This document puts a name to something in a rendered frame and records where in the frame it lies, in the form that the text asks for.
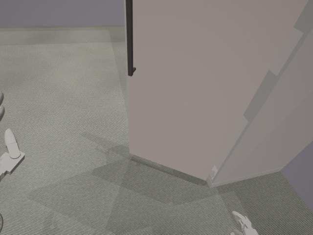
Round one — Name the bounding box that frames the robot right hand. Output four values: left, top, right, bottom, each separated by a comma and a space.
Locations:
230, 211, 259, 235

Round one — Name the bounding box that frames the handle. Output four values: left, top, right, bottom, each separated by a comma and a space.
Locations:
126, 0, 136, 76

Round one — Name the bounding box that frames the robot left hand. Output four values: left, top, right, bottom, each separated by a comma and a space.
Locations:
0, 91, 25, 181

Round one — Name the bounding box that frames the fridge door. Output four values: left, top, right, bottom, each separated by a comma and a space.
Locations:
124, 0, 308, 181

